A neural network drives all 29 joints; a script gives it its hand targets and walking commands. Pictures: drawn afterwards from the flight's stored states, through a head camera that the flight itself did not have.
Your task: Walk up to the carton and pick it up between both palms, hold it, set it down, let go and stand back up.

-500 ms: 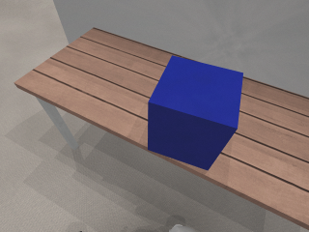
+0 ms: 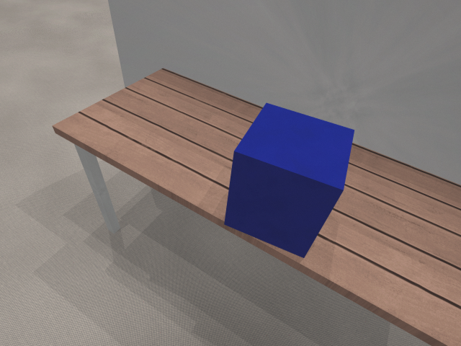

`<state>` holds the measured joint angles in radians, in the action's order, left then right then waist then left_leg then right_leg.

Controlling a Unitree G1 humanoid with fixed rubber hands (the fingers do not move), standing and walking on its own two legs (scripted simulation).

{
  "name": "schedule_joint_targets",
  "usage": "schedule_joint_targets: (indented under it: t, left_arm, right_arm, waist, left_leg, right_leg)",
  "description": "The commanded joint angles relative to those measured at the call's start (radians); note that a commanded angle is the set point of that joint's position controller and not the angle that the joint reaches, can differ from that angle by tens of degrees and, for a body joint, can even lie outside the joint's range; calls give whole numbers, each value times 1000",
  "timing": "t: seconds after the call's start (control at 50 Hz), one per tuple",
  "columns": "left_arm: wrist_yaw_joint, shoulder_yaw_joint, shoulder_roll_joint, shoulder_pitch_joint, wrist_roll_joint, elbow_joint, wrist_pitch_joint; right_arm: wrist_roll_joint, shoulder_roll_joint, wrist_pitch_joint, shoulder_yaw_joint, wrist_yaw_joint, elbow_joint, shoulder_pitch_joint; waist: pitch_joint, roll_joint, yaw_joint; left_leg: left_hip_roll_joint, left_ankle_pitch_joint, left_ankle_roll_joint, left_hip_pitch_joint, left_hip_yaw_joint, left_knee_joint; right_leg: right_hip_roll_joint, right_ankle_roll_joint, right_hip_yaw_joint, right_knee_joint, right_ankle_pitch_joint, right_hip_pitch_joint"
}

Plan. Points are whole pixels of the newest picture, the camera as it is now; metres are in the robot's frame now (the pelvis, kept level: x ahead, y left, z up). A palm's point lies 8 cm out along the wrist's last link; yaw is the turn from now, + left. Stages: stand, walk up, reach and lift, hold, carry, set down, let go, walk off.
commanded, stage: walk up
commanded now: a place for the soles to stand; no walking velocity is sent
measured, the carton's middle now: (285, 180) +0.50 -0.12 +0.00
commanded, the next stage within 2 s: none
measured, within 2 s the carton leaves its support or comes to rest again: neither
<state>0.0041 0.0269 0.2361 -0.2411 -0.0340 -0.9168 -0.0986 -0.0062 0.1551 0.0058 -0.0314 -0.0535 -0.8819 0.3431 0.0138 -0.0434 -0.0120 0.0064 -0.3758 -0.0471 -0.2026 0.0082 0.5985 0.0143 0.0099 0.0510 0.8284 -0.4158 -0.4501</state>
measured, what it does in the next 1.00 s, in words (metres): steps on the spot: right foot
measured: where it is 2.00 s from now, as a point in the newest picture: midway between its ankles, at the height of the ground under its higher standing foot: outside the picture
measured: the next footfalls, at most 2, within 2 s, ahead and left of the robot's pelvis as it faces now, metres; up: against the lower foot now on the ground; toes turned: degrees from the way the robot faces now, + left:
right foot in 0.18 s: +0.05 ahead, -0.17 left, +0.00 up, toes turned -2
left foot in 1.14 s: +0.17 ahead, +0.23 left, +0.00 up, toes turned -13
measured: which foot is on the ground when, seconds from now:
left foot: down 0.00-0.86, up 0.88-1.00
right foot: up 0.00-0.16, down 0.18-1.00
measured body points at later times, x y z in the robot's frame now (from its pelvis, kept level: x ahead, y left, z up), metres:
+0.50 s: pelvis +0.01 -0.02 +0.00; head +0.01 -0.03 +0.45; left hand +0.05 +0.22 -0.14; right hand +0.02 -0.27 -0.15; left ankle -0.02 +0.11 -0.73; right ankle +0.01 -0.17 -0.73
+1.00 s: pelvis +0.02 +0.02 -0.01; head +0.06 -0.01 +0.44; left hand +0.04 +0.28 -0.14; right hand +0.07 -0.26 -0.16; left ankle +0.04 +0.14 -0.69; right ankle +0.01 -0.17 -0.73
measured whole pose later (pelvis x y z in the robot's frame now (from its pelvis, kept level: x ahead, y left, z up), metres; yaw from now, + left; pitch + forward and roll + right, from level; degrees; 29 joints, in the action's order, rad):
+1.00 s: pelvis +0.02 +0.02 -0.01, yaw -9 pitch -1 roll +0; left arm -0.08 0.01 0.19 -0.37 -0.04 -0.93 0.04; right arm -0.07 0.32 0.04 -0.02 0.01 -0.86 0.19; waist 0.13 0.06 0.04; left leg 0.01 -0.59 0.03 -0.44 -0.04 0.98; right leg -0.05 0.07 -0.16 0.64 -0.32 -0.31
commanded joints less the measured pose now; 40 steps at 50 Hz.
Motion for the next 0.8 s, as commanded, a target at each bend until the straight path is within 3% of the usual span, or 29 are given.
schedule_joint_targets:
  t: [0.0, 0.02, 0.04, 0.06, 0.1, 0.12, 0.14, 0.16, 0.18, 0.2, 0.22, 0.28, 0.36, 0.38, 0.4, 0.48, 0.5, 0.54, 0.58, 0.64, 0.72, 0.74, 0.76, 0.78]
  left_arm:
    - [17, -6, 42, -55, -1, -12, 67]
    - [14, -12, 42, -26, -1, -7, 79]
    - [11, -15, 36, -16, -5, 0, 90]
    - [7, -18, 30, -13, 2, 2, 100]
    - [-5, -11, 38, -65, 4, -10, 118]
    - [-13, -6, 54, -107, 0, -24, 126]
    - [-23, -2, 77, -135, -9, -30, 132]
    - [-28, 13, 123, -147, -14, -29, 133]
    - [-25, 23, 182, -136, 5, -24, 129]
    - [-19, 30, 191, -128, 16, -41, 118]
    - [-13, 22, 162, -112, 18, -37, 113]
    - [-13, 1, 116, -92, 7, -23, 112]
    - [-9, -10, 98, -113, 21, -41, 121]
    - [-8, -11, 108, -113, 16, -42, 123]
    - [-9, -8, 108, -113, 15, -37, 124]
    - [-13, -15, 93, -112, 13, -29, 130]
    - [-16, -14, 98, -102, 10, -19, 129]
    - [-18, -18, 108, -106, 9, -28, 131]
    - [-20, -25, 98, -115, 8, -24, 132]
    - [-26, -23, 91, -97, 8, -15, 128]
    - [-29, -17, 112, -121, 9, -20, 128]
    - [-29, -17, 121, -108, 10, -16, 125]
    - [-31, -22, 113, -105, 14, -24, 125]
    - [-53, 7, 160, -223, 2, -9, 127]
  right_arm:
    - [-6, 123, -69, 3, 2, 68, -74]
    - [-5, 128, -70, 0, 10, 37, -41]
    - [-12, 143, -66, -6, 17, 15, 0]
    - [-16, 164, -59, -12, 21, 7, 0]
    - [-28, 189, -40, -15, 26, -10, 5]
    - [-36, 193, -35, -12, 30, -17, 32]
    - [-27, 179, -35, -7, 34, -21, 36]
    - [-23, 137, -36, 11, 40, -16, 59]
    - [-8, 104, -31, 28, 39, -4, 61]
    - [-18, 108, -24, 30, 31, -9, 42]
    - [-24, 122, -23, 28, 27, -9, 2]
    - [-22, 154, -35, 19, 39, -40, 28]
    - [-23, 183, -38, 20, 38, -68, 39]
    - [-21, 178, -39, 20, 39, -69, 37]
    - [-25, 178, -40, 23, 37, -74, 34]
    - [-20, 186, -39, 22, 38, -78, 21]
    - [-20, 195, -37, 21, 38, -79, 25]
    - [-14, 201, -35, 21, 36, -83, 28]
    - [-14, 212, -30, 17, 36, -84, 12]
    - [-7, 217, -20, 19, 33, -82, 11]
    - [-16, 209, -9, 18, 35, -77, -7]
    - [-11, 207, -9, 23, 35, -77, 14]
    - [-14, 206, -9, 23, 35, -86, 14]
    - [-58, 303, 6, -5, 46, -14, -89]
  waist:
    - [120, 184, 33]
    - [109, 180, 18]
    - [64, 220, -14]
    - [51, 270, -19]
    - [22, 248, -2]
    - [-18, 232, -6]
    - [-40, 216, 5]
    - [-53, 111, 5]
    - [-70, 3, -15]
    - [-21, -42, -3]
    - [54, -89, 6]
    - [74, -112, 6]
    - [120, -54, 19]
    - [109, -85, 21]
    - [109, -80, 21]
    - [72, 23, 24]
    - [58, 61, 16]
    - [30, 77, 10]
    - [10, 131, 11]
    - [24, 102, 13]
    - [47, 71, 18]
    - [54, 54, 7]
    - [48, 24, 15]
    - [92, 84, 58]
  left_leg:
    - [159, 22, -65, -41, 182, -319]
    - [129, 83, -52, -24, 152, -296]
    - [117, 68, -61, 14, 132, -279]
    - [119, 108, -78, 48, 105, -248]
    - [107, 257, -59, 40, 59, -147]
    - [107, 347, -44, 31, 41, -85]
    - [120, 333, -29, -48, 38, -55]
    - [105, 240, 4, -115, 35, -37]
    - [46, 63, 41, -135, -5, -11]
    - [45, -46, 42, -94, -8, -34]
    - [46, -49, 37, -64, -3, -67]
    - [49, 19, 23, -5, 8, -129]
    - [65, 59, 7, -2, 31, -151]
    - [77, 80, 5, -7, 25, -160]
    - [74, 108, 3, -9, 23, -153]
    - [76, 130, 3, -27, 8, -163]
    - [81, 156, 5, -20, 4, -168]
    - [91, 253, 3, 34, -2, -161]
    - [100, 319, -8, 73, -6, -152]
    - [117, 314, -23, 44, -3, -144]
    - [83, 247, -7, 5, -49, -97]
    - [84, 234, 1, 8, -47, -99]
    - [90, 253, -6, 4, -38, -95]
    - [46, 149, 28, -132, -128, 103]
  right_leg:
    - [-33, 13, -104, -60, 27, -50]
    - [-21, 14, -91, -133, 45, -19]
    - [-11, 20, -54, -196, 41, 28]
    - [-2, 22, -20, -263, 59, 42]
    - [17, 26, 32, -441, 259, 179]
    - [-3, 13, 2, -456, 328, 263]
    - [-61, -12, -60, -421, 372, 351]
    - [-132, -42, -195, -419, 380, 414]
    - [-233, -110, -335, -426, 302, 370]
    - [-253, -142, -366, -458, 120, 260]
    - [-223, -131, -338, -493, 37, 175]
    - [-147, -78, -221, -479, 51, 122]
    - [-111, -64, -197, -430, 141, 114]
    - [-98, -58, -177, -404, 172, 135]
    - [-104, -61, -183, -392, 217, 143]
    - [-98, -69, -173, -341, 268, 191]
    - [-91, -73, -170, -318, 294, 200]
    - [-77, -62, -155, -287, 382, 189]
    - [-66, -59, -129, -259, 392, 160]
    - [-60, -59, -108, -234, 388, 184]
    - [-79, -70, -160, -263, 426, 182]
    - [-82, -77, -171, -263, 435, 178]
    - [-83, -79, -173, -254, 468, 191]
    - [-177, -147, -348, -266, 523, 235]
